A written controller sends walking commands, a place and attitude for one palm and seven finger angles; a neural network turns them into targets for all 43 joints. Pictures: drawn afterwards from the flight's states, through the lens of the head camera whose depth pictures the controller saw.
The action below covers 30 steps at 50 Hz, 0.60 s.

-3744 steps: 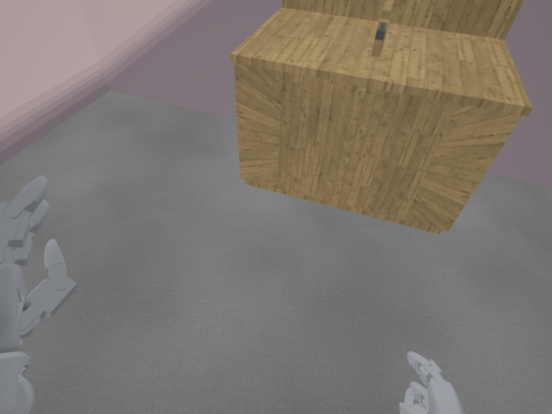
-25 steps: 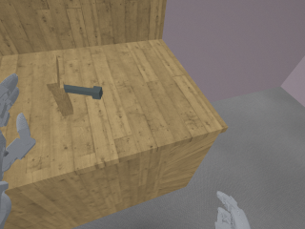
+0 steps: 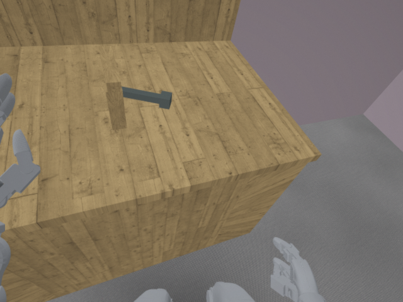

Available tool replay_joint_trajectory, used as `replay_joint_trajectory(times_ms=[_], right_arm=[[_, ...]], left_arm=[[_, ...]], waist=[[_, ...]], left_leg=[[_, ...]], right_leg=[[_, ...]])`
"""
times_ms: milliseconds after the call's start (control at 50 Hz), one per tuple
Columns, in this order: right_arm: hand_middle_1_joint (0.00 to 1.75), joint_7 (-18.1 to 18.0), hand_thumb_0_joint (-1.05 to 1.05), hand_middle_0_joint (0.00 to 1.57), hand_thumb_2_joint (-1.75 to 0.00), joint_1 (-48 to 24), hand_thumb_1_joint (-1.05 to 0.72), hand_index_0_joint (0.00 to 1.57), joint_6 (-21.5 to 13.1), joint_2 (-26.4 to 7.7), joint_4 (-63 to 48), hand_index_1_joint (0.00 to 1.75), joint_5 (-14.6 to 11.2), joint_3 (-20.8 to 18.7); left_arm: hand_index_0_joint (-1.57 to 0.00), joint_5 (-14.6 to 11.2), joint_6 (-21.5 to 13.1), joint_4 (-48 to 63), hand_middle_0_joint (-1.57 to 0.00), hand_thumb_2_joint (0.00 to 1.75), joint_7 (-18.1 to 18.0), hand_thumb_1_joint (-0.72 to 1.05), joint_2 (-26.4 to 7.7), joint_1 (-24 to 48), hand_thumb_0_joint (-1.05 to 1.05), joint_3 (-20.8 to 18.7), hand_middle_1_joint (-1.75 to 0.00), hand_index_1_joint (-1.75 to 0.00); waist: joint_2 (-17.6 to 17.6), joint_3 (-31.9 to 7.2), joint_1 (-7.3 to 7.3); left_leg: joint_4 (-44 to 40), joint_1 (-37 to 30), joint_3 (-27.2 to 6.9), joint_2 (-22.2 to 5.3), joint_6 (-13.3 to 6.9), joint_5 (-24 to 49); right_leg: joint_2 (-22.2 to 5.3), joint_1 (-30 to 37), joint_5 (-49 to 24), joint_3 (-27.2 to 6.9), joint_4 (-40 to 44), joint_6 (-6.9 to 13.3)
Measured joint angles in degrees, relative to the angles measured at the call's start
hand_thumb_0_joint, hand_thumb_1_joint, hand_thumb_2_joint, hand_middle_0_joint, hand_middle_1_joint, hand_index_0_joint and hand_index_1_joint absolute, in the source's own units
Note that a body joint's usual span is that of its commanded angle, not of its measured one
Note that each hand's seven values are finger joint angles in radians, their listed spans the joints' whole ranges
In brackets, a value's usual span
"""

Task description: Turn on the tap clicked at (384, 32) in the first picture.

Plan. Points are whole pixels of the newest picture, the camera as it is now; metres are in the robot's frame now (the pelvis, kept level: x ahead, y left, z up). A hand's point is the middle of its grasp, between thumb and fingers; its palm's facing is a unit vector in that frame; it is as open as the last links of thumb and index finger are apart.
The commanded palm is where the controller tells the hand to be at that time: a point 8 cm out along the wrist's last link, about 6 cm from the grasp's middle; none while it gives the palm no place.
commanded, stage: come to a stop and stand still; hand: left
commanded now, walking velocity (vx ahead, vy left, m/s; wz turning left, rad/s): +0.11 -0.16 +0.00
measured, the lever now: (165, 100) +0.51 +0.13 +0.09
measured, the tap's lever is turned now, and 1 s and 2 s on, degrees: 64 64 64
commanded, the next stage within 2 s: look again from close up in 0.96 s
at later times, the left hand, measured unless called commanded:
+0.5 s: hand (20, 181) +0.21 +0.26 +0.18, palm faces +0.31 -0.88 -0.35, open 7.4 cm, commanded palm +0.15 +0.31 +0.20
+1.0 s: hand out of the picture +0.21 +0.30 +0.20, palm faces +0.38 -0.84 -0.38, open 7.4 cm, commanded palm +0.15 +0.34 +0.20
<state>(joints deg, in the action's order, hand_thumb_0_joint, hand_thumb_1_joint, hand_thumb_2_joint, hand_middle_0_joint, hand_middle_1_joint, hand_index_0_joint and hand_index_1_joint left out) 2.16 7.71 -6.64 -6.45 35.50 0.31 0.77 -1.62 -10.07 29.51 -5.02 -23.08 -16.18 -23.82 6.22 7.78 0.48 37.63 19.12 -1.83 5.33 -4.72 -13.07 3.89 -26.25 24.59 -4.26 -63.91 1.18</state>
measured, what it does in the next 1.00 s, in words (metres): steps on the spot: right foot, then left foot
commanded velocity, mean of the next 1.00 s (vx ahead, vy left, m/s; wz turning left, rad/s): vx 0.02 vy -0.02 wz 0.00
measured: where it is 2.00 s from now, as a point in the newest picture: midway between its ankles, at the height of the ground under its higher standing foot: outside the picture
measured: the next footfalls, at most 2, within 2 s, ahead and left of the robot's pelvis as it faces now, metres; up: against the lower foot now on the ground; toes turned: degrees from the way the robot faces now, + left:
right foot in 0.20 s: +0.04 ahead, -0.06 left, +0.00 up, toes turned -2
left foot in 0.38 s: +0.04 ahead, +0.16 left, +0.00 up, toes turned -2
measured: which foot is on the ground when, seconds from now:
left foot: down 0.00-0.20, up 0.22-0.36, down 0.38-1.00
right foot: up 0.00-0.18, down 0.20-1.00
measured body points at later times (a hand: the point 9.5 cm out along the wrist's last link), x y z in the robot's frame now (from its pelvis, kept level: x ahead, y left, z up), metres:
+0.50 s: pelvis -0.02 +0.04 +0.01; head -0.01 +0.07 +0.46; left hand +0.19 +0.31 +0.20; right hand +0.14 -0.20 -0.05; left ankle +0.04 +0.14 -0.72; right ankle -0.01 -0.06 -0.71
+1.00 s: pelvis -0.01 +0.06 +0.02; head +0.02 +0.08 +0.47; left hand +0.19 +0.34 +0.22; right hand +0.19 -0.15 -0.04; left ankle +0.00 +0.16 -0.72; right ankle +0.00 -0.06 -0.72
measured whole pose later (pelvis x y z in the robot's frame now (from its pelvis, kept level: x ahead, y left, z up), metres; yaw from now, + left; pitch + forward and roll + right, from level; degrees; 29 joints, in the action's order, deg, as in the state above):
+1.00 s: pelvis -0.01 +0.06 +0.02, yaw +0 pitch -1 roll -1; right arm -1.1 9.4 -7.4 -10.2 32.4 -0.8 1.1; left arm -2.4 -11.8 32.1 -7.1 -23.0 -24.4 -21.1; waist 1.8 3.7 0.3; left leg 29.0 13.2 -2.2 1.9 -1.7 -14.8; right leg 0.6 -11.5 13.2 2.4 -25.7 0.5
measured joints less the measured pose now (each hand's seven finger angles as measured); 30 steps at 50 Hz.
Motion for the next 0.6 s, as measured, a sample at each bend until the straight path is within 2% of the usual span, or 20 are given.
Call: replay_joint_trajectory(times_ms=[40,120,160,200,220,240,280,300,340,380,420,440,480,520,560,600], right_arm=[[0.3,0.6,0.01,0.2,-0.9,2.1,-0.91,0.21,-0.2,0.6,-0.9,0.3,0.2,1.3],[0.3,0.3,0.01,0.2,-0.9,6.6,-0.9,0.21,0.4,-0.6,-2.2,0.3,0.7,2.0],[0.3,-0.4,0.01,0.2,-0.9,8.1,-0.9,0.21,1.2,-1.6,-2.3,0.3,0.8,1.7],[0.3,-1.0,0.01,0.2,-0.9,8.7,-0.9,0.21,2.1,-2.7,-2.4,0.3,0.6,1.3],[0.3,-1.2,0.01,0.2,-0.9,8.0,-0.9,0.21,2.6,-3.7,-2.1,0.3,0.3,0.8],[0.3,-1.3,0.01,0.2,-0.9,7.2,-0.9,0.21,3.2,-4.6,-1.3,0.3,-0.1,0.3],[0.3,-1.6,0.01,0.2,-0.9,6.3,-0.9,0.21,3.7,-5.3,0.9,0.3,-0.9,-0.4],[0.3,-1.7,0.01,0.2,-0.9,6.2,-0.9,0.21,3.7,-5.2,1.6,0.3,-1.2,-0.5],[0.3,-2.2,0.01,0.2,-0.9,6.2,-0.9,0.21,3.3,-5.0,1.8,0.3,-1.1,-0.3],[0.3,-3.0,0.01,0.2,-0.9,6.5,-0.9,0.21,1.8,-6.0,0.3,0.3,-0.8,-0.6],[0.3,-3.5,0.01,0.2,-0.9,5.2,-0.91,0.21,0.2,-5.7,0.2,0.3,-0.4,-1.4],[0.3,-3.5,0.01,0.2,-0.9,4.6,-0.91,0.2,-0.4,-5.2,0.1,0.3,-0.2,-1.5],[0.3,-3.5,0.01,0.2,-0.9,4.2,-0.91,0.2,-1.2,-4.1,-0.6,0.3,0.2,-1.2],[0.3,-3.2,0.01,0.19,-0.9,4.8,-0.91,0.2,-1.7,-3.6,-2.0,0.3,0.1,-0.6],[0.3,-2.8,0.01,0.19,-0.9,5.1,-0.91,0.2,-1.6,-3.7,-2.6,0.3,-0.2,-0.1],[0.3,-2.6,0.01,0.2,-0.9,5.7,-0.91,0.2,-1.0,-3.9,-2.3,0.3,-0.6,0.1]], left_arm=[[-0.21,-0.3,-0.2,2.3,-0.21,0.9,0.2,0.89,-0.2,-3.4,0.01,-0.1,-0.3,-0.3],[-0.21,-0.5,-1.5,6.4,-0.21,0.9,0.6,0.89,-0.7,-10.8,0.02,0.9,-0.3,-0.3],[-0.21,-0.5,-1.7,5.6,-0.21,0.9,0.9,0.89,-2.1,-12.5,0.01,0.6,-0.3,-0.3],[-0.21,-0.6,-1.4,3.3,-0.21,0.9,1.0,0.89,-3.8,-12.0,0.01,-0.4,-0.3,-0.31],[-0.21,-0.6,-1.3,1.6,-0.21,0.9,1.1,0.89,-3.9,-10.8,0.01,-0.6,-0.3,-0.31],[-0.21,-0.7,-1.0,-0.3,-0.21,0.9,1.1,0.89,-3.3,-9.2,0.01,-0.2,-0.3,-0.31],[-0.21,-1.0,-0.1,-3.4,-0.21,0.9,0.9,0.89,-1.5,-6.4,0.01,0.5,-0.3,-0.31],[-0.21,-1.0,0.2,-4.5,-0.21,0.9,0.6,0.89,-0.4,-5.6,0.01,0.7,-0.3,-0.31],[-0.21,-0.8,0.8,-5.0,-0.21,0.9,-0.4,0.89,2.0,-5.1,0.01,1.3,-0.3,-0.31],[-0.21,-0.6,1.1,-3.6,-0.21,0.9,-1.2,0.89,4.6,-5.3,0.01,3.0,-0.3,-0.3],[-0.21,-0.1,1.0,-2.3,-0.2,0.9,-1.6,0.89,5.4,-5.0,0.01,4.7,-0.3,-0.3],[-0.21,0.2,0.7,-1.7,-0.21,0.9,-1.5,0.89,5.0,-5.4,0.01,4.9,-0.3,-0.3],[-0.21,0.2,0.2,0.1,-0.21,0.9,-0.9,0.89,2.8,-6.7,0.02,4.4,-0.3,-0.3],[-0.21,0.4,-0.9,2.0,-0.21,0.9,-0.5,0.89,-0.2,-7.7,0.02,2.9,-0.3,-0.3],[-0.21,0.3,-2.5,2.6,-0.21,0.9,-0.4,0.89,-2.3,-8.5,0.02,0.7,-0.3,-0.31],[-0.21,-0.2,-3.5,2.2,-0.21,0.9,-0.4,0.89,-3.4,-9.3,0.01,-1.0,-0.3,-0.31]], waist=[[-0.7,-1.0,-0.65],[-3.9,-4.1,0.15],[-5.3,-5.9,0.48],[-5.3,-7.3,1.0],[-6.1,-6.9,1.34],[-7.3,-6.4,1.34],[-7.5,-6.3,1.19],[-6.3,-6.8,1.23],[-3.8,-7.6,0.98],[-3.5,-7.6,-0.22],[-1.8,-5.6,-0.44],[-1.1,-4.9,-0.32],[-1.0,-4.3,-1.08],[-2.0,-4.0,-1.43],[-4.5,-3.6,-1.41],[-6.4,-4.3,-1.05]], left_leg=[[-5.4,-0.9,-0.2,-0.7,0.3,3.1],[-12.7,-2.1,0.6,-2.5,1.6,6.2],[-13.4,-1.6,1.2,-2.5,2.7,5.7],[-9.0,1.4,2.8,-1.7,4.6,1.0],[-2.7,4.0,3.1,-1.8,5.0,-3.2],[5.3,6.3,2.1,-2.1,4.9,-6.5],[16.2,8.5,0.3,-2.4,4.5,-9.2],[16.8,8.0,0.1,-2.9,4.3,-9.0],[10.3,4.2,-0.1,-4.6,3.8,-7.6],[-0.2,-0.8,-1.3,-5.9,3.6,-3.9],[-0.4,-1.5,0.0,-4.1,3.5,-2.2],[-1.1,-2.1,0.9,-3.5,3.4,-2.2],[-3.7,-2.9,1.0,-2.8,3.2,-1.1],[-5.5,-2.7,0.1,-2.8,3.3,0.3],[-5.2,-1.9,-1.2,-3.6,3.5,0.5],[-2.3,-0.2,-1.9,-4.0,3.5,-3.5]], right_leg=[[1.1,-0.3,-2.0,2.6,4.4,0.3],[1.4,5.8,-1.9,7.5,22.0,1.8],[1.3,11.5,-2.0,8.6,32.0,2.8],[0.0,16.1,-6.3,8.5,39.3,4.4],[-0.2,15.8,-11.7,9.0,39.7,4.4],[0.1,15.4,-12.5,9.5,38.0,3.7],[0.1,15.2,-10.0,9.6,35.4,2.3],[-0.4,15.0,-8.8,9.3,34.4,1.8],[-1.3,14.2,-7.2,8.3,32.4,1.5],[-1.9,12.7,-5.3,8.5,28.6,0.9],[-3.1,11.3,-1.9,6.3,24.1,0.9],[-3.0,10.5,-0.2,4.9,22.1,0.9],[-2.5,10.1,0.8,4.2,22.3,0.6],[-1.9,11.6,-2.7,4.6,28.8,0.5],[-1.1,13.2,-10.8,6.0,34.0,0.8],[-0.6,13.4,-11.8,7.0,35.8,1.3]])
